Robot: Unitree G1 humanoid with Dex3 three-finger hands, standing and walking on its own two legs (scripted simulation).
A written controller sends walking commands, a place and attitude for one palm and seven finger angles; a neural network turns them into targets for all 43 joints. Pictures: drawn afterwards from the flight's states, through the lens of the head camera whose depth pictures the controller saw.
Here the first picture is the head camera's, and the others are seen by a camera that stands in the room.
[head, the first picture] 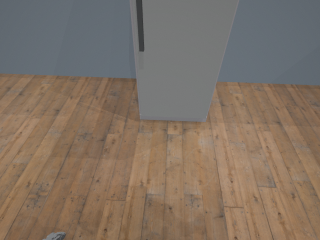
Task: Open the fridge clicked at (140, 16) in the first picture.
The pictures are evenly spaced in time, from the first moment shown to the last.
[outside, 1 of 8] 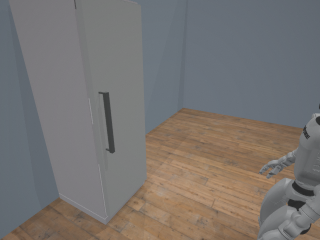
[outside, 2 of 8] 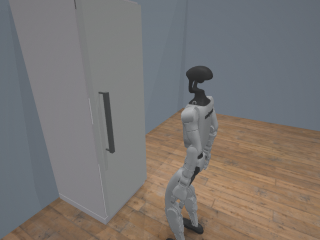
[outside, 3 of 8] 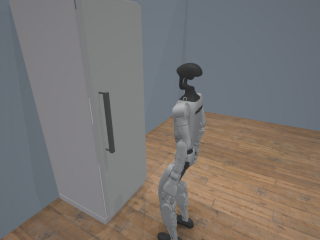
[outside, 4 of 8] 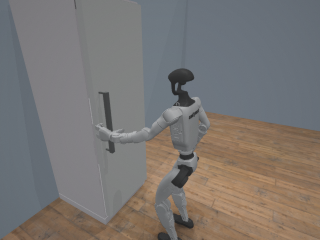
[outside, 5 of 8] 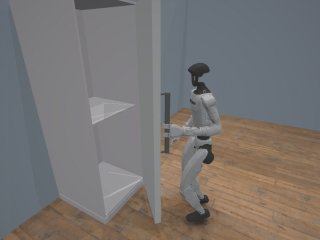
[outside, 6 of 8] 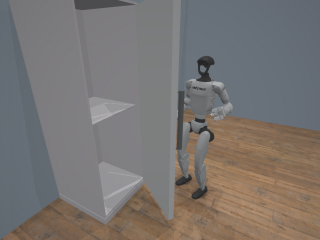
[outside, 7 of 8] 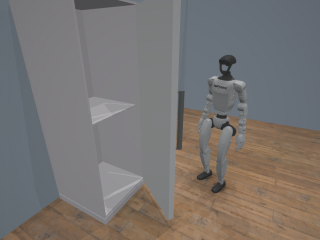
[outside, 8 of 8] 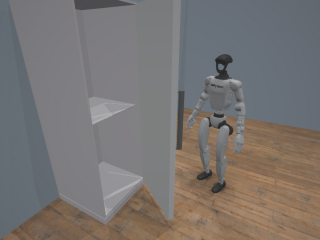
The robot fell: no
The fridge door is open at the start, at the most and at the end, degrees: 0 58 56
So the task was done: yes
